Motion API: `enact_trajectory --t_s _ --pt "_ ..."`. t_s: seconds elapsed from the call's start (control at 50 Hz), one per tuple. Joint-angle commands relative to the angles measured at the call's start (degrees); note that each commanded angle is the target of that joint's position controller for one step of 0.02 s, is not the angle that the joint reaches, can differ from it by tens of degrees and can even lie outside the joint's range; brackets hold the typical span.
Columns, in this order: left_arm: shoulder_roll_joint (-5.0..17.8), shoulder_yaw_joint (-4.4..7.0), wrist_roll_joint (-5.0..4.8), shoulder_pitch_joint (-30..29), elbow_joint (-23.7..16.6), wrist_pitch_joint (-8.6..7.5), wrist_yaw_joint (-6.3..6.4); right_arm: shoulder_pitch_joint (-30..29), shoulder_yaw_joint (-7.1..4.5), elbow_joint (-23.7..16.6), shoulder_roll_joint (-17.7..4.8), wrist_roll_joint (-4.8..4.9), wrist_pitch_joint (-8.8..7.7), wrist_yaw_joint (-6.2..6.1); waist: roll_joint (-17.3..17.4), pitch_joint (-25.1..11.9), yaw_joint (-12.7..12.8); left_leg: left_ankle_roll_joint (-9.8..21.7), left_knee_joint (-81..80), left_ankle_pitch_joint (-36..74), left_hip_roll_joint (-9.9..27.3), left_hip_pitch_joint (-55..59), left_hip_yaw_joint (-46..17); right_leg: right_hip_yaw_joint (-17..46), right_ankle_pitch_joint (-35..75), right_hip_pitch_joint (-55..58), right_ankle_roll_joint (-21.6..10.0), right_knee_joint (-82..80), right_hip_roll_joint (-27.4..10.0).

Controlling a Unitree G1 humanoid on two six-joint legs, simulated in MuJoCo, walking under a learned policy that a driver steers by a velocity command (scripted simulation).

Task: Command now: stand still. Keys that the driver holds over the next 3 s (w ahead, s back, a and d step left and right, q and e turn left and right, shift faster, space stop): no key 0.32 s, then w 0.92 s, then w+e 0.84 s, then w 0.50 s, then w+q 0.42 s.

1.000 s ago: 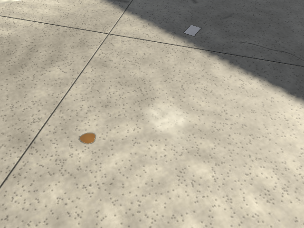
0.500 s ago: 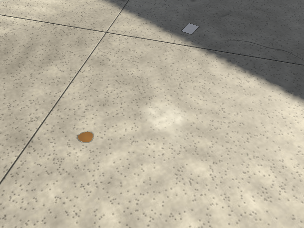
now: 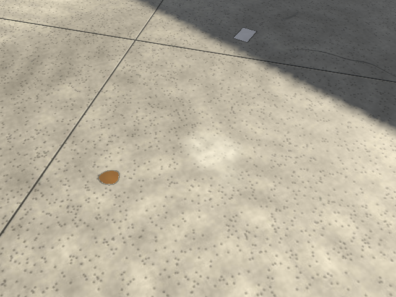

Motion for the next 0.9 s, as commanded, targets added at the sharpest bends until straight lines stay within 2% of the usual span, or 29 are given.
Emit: enact_trajectory --t_s 0.02,0.32,0.34,0.38,0.4,0.42,0.46,0.48,0.5,0.52,0.54,0.56,0.58,0.6,0.62,0.64,0.66,0.68,0.7,0.72,0.74,0.78,0.84,0.9 --pt "5.35 0.82 -0.02 3.27 -0.86 -0.29 0.17 2.11 -0.75 -1.14 -5.58 0.01 -0.35 -0.18 0.18 0.49 -0.03 1.23 -4.88 6.59 1.78 0.3 -1.68 0.26 5.7 -2.41 -0.98 -4.61 -0.48" --pt "4.38 0.78 -0.11 5.22 -0.56 -0.31 0.22 4.23 -0.43 -0.87 -4.77 0.07 -0.44 -0.32 0.13 0.94 -0.04 1.11 -4.62 6.32 1.69 -0.21 -1.36 0.32 5.69 -2.8 -1.16 -4.4 -0.32" --pt "3.63 0.63 -0.1 6.43 0.1 -0.25 0.24 5.39 -0.28 -0.27 -4.14 0.03 -0.39 -0.35 0.25 -0.5 -0.05 1.22 -4.99 0.3 1.16 0.38 -0.86 -0.4 0.41 -2.19 -1.28 -4.45 0.34" --pt "4.64 1.1 -0.71 6.36 -0.2 -0.14 0.54 5.99 -1.01 -0.35 -5.99 0.76 -0.22 -0.64 1.05 2.09 -0.28 2.94 -4.65 -20.11 0.49 -2.92 -1.13 -1.63 -16.82 -5.66 -2.78 -1.87 2.04" --pt "4.89 1.22 -0.77 5.69 -0.91 -0.42 0.6 6.0 -1.22 -0.81 -6.46 0.92 -0.47 -0.67 1.54 4.68 -0.46 4.15 -5.54 -27.05 1.69 -5.43 -2.98 -1.04 -22.34 -8.62 -3.73 -1.03 1.77" --pt "4.4 1.15 -0.87 5.19 -1.56 -1.04 0.48 6.46 -1.37 -1.15 -6.72 1.09 -1.04 -0.54 2.41 6.45 -0.71 5.45 -6.61 -30.03 3.57 -6.33 -5.76 -0.37 -23.35 -11.08 -4.45 0.14 1.23" --pt "2.74 0.92 -1.0 3.71 -2.81 -2.8 -0.25 10.19 -2.1 -0.78 -8.17 1.58 -2.52 -0.04 5.86 6.42 -2.16 8.88 -10.06 -31.97 9.3 -2.52 -14.41 -1.26 -17.54 -15.71 -4.45 6.29 1.23" --pt "1.54 0.74 -1.13 3.2 -3.42 -3.59 -0.74 11.97 -2.63 -0.47 -9.51 1.68 -3.0 0.21 8.96 5.33 -2.35 11.26 -13.31 -33.85 13.62 -0.51 -20.92 -3.24 -12.97 -16.86 -4.26 11.38 1.92" --pt "1.27 0.72 -1.37 2.83 -3.87 -4.2 -1.22 12.0 -2.94 -0.75 -10.21 1.67 -3.3 0.34 10.26 5.17 -2.04 13.32 -16.02 -34.24 17.04 -2.13 -26.38 -2.82 -10.44 -15.7 -4.89 15.12 1.28" --pt "1.64 0.91 -1.57 3.2 -3.99 -4.68 -1.6 9.89 -2.89 -1.78 -9.98 1.52 -3.57 0.4 9.49 5.7 -0.75 13.65 -16.88 -32.7 17.94 -5.06 -27.33 -2.03 -10.39 -13.54 -5.92 15.76 0.42" --pt "1.41 0.97 -1.75 4.98 -3.58 -5.04 -1.81 6.71 -2.81 -3.11 -9.84 1.68 -3.69 0.53 9.04 6.09 1.3 12.47 -16.36 -30.6 16.77 -8.22 -24.51 -2.23 -11.15 -9.38 -7.01 11.87 0.25" --pt "0.96 1.05 -1.87 9.07 -2.21 -5.27 -1.81 2.33 -2.72 -4.78 -9.85 2.19 -3.58 0.7 8.65 6.62 4.25 10.22 -14.2 -27.77 13.65 -13.59 -19.05 -2.79 -10.06 -1.01 -8.03 3.27 0.68" --pt "2.1 1.64 -1.53 14.06 -0.11 -5.25 -1.66 -0.95 -2.56 -6.27 -9.08 2.4 -3.59 0.8 5.69 6.79 6.32 7.55 -7.99 -21.62 9.09 -18.86 -12.68 -1.14 -6.55 7.55 -7.8 -2.4 0.65" --pt "6.73 3.07 -1.19 21.64 1.87 -5.32 -1.48 -3.01 -1.71 -7.56 -5.52 2.2 -4.17 1.05 -5.48 4.14 8.4 3.69 9.34 -12.77 2.6 -26.29 -2.76 12.58 -10.53 16.32 -9.7 -8.79 -7.65" --pt "14.08 4.84 -1.29 27.38 2.31 -5.77 -2.24 -3.42 -1.2 -10.05 -3.54 1.91 -5.61 1.01 -19.41 2.24 9.13 1.84 25.49 -13.91 -2.08 -35.64 2.99 35.26 -13.53 21.65 -16.46 -17.21 -20.12" --pt "10.17 3.54 -0.23 24.51 1.44 -6.51 -2.36 -4.03 -1.68 -10.06 -5.73 2.19 -6.5 1.2 -11.95 3.86 6.78 2.68 36.83 -15.61 0.76 -40.16 -2.14 39.67 -11.8 20.16 -18.06 -17.36 -22.54" --pt "7.26 2.74 -0.21 20.61 0.0 -7.01 -2.52 -2.18 -1.67 -9.49 -5.68 2.59 -7.04 1.83 -7.11 5.36 4.35 3.73 41.72 -10.69 2.95 -42.87 -3.67 33.84 -7.46 19.92 -16.49 -16.44 -20.8" --pt "6.61 2.41 -0.46 17.55 -1.17 -7.09 -2.94 -1.15 -1.74 -8.78 -5.58 2.31 -7.37 2.22 -4.7 4.64 3.01 4.29 42.48 -5.87 4.62 -43.1 -3.03 27.36 -3.04 19.72 -14.59 -16.46 -18.13" --pt "6.08 2.05 -0.66 15.88 -1.78 -6.75 -3.22 -2.16 -2.17 -9.0 -6.48 1.88 -7.63 2.42 -3.2 4.98 2.36 4.36 40.6 -2.19 5.93 -43.45 -2.39 22.21 4.08 19.43 -12.92 -16.92 -16.67" --pt "4.3 1.43 -0.49 15.95 -1.81 -6.2 -3.23 -3.46 -2.56 -9.41 -6.89 1.52 -7.64 2.69 -3.57 4.57 2.27 4.07 38.23 0.15 6.9 -41.49 -1.35 16.81 11.7 18.49 -11.24 -17.15 -14.4" --pt "3.34 1.09 -0.22 17.06 -1.65 -5.62 -3.04 -3.88 -2.5 -9.6 -5.94 1.5 -7.43 3.07 -4.77 3.78 2.36 3.5 36.23 1.74 6.94 -39.57 -0.02 13.07 16.38 17.73 -10.47 -17.33 -12.77" --pt "4.04 0.97 0.19 18.03 -2.01 -4.89 -2.31 -7.02 -1.85 -10.88 -3.72 1.33 -6.78 3.62 -4.81 3.89 2.7 2.07 30.36 5.54 6.33 -37.11 2.23 8.46 21.06 14.87 -10.44 -18.32 -10.86" --pt "7.02 1.31 0.26 17.18 -3.46 -4.75 -1.26 -16.89 -0.49 -15.02 -1.72 1.35 -6.51 3.88 -4.48 6.27 4.12 0.8 14.24 13.0 3.54 -28.23 5.02 4.48 19.69 6.25 -10.32 -21.49 -8.8" --pt "8.88 2.12 -0.73 18.9 -2.82 -5.15 -1.03 -20.7 -0.45 -17.34 -3.78 1.93 -6.33 4.38 -6.18 7.39 3.88 1.8 7.06 15.53 2.56 -23.8 4.84 4.01 20.1 7.56 -10.67 -22.92 -11.09"
Next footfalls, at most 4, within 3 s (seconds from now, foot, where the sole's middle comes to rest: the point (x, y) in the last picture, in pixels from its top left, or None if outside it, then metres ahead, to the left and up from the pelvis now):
1.02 left None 0.44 0.09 -0.78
1.58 right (250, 234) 0.74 -0.16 -0.78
2.08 left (218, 165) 1.07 -0.05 -0.78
2.56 right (298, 149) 1.16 -0.41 -0.78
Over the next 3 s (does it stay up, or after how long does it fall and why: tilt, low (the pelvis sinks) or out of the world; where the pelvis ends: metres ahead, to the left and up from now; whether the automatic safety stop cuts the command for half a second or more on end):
stays up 1.27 -0.35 0.00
